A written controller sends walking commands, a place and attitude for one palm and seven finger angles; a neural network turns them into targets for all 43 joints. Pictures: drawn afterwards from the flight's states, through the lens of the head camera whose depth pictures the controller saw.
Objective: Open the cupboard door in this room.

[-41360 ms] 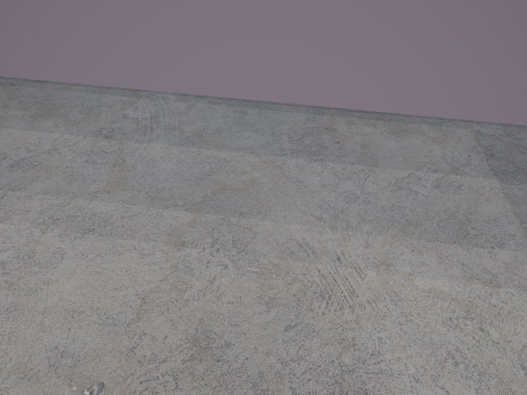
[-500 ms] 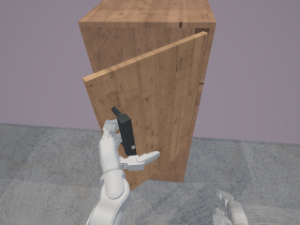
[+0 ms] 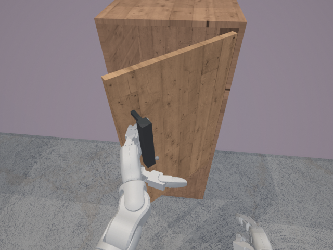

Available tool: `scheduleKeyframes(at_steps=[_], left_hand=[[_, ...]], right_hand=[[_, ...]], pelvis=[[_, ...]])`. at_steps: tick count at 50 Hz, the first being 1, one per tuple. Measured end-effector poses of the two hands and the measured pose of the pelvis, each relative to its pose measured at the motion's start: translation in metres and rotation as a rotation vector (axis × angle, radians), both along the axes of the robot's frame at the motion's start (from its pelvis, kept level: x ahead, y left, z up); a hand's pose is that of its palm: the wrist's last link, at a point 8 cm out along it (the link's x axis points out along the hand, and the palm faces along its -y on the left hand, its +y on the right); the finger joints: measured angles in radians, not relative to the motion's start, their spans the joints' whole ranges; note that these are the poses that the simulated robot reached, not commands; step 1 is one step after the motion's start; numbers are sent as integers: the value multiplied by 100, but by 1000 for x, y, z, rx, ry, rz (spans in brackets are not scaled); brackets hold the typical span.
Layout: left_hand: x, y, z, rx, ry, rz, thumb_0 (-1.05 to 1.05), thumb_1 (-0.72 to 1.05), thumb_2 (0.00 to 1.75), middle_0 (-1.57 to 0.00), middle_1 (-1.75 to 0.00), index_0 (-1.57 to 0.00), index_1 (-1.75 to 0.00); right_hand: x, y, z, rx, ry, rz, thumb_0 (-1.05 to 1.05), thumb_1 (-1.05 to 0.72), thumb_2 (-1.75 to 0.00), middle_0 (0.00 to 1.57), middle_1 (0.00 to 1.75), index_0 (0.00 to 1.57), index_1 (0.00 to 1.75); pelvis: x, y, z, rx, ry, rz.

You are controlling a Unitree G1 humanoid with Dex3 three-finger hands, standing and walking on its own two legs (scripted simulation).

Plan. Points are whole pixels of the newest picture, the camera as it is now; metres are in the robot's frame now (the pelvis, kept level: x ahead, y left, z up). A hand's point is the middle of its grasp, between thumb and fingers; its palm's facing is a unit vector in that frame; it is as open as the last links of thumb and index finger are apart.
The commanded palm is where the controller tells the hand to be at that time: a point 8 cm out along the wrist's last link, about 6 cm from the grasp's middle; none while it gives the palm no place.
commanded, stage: slide the hand sideways off the handle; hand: left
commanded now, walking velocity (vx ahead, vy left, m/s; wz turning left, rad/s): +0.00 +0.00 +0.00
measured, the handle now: (142, 139) +0.35 +0.08 +0.11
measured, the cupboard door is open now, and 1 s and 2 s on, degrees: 42 46 46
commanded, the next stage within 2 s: draw the hand back to the body in 1.14 s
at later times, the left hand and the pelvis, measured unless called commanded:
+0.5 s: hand (151, 174) +0.26 +0.05 +0.10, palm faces -0.14 -0.99 +0.01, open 16.2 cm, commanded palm +0.22 +0.12 +0.10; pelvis +0.00 +0.01 +0.01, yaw -3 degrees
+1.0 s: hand (121, 197) +0.20 +0.11 +0.10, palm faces -0.06 -1.00 -0.02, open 16.3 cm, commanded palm +0.18 +0.16 +0.10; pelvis +0.02 -0.01 -0.01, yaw -1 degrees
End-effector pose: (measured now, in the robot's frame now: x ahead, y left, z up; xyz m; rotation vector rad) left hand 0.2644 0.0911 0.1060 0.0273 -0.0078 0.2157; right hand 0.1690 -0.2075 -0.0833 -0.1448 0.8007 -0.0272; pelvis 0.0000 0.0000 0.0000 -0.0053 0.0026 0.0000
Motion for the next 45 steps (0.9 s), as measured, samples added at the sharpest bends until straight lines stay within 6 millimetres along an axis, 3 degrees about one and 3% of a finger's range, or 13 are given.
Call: scheduleKeyframes(at_steps=[5,8,19,37,45], left_hand=[[-8,7,-2,34,-40,-296,-1,-50,30,-25,-44,-17,-45],[-8,6,-3,10,-36,-382,-1,-50,30,-21,-39,-14,-39],[-11,4,-3,-44,-29,-367,-1,-50,30,-17,-34,-17,-33],[-47,41,-5,-30,-9,-314,-1,-50,30,-19,-32,-18,-32],[-65,57,-4,-13,-2,-294,-1,-50,30,-19,-32,-17,-32]], right_hand=[[-9,-1,1,-7,-17,-7,1,-90,-90,20,30,20,29],[-14,-1,1,-7,-35,-23,1,-90,-90,20,30,20,29],[-21,0,13,7,-74,-54,1,-90,-90,20,30,20,29],[13,-11,22,-10,-148,-37,1,-90,-90,20,30,20,29],[17,-14,19,-3,-173,-34,1,-90,-90,20,30,20,29]], pelvis=[[-5,2,0,2,0,7],[-8,5,0,-1,-4,5],[-4,7,4,6,-7,-38],[16,1,1,11,28,-37],[20,-4,-3,13,48,-30]])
